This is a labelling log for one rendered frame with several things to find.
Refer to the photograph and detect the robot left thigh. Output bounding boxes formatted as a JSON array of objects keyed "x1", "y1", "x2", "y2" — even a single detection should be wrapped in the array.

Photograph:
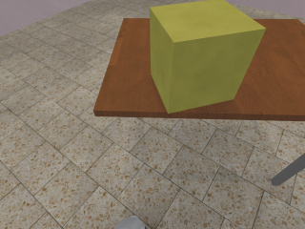
[{"x1": 113, "y1": 218, "x2": 145, "y2": 229}]

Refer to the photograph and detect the robot left shin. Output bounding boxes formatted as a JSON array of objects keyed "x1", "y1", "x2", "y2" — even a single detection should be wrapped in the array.
[{"x1": 130, "y1": 216, "x2": 140, "y2": 220}]

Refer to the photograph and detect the carton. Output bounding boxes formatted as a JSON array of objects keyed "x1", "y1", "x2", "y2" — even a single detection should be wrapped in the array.
[{"x1": 150, "y1": 0, "x2": 266, "y2": 114}]

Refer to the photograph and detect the table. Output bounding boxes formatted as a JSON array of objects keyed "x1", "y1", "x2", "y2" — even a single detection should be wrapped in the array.
[{"x1": 93, "y1": 18, "x2": 305, "y2": 186}]

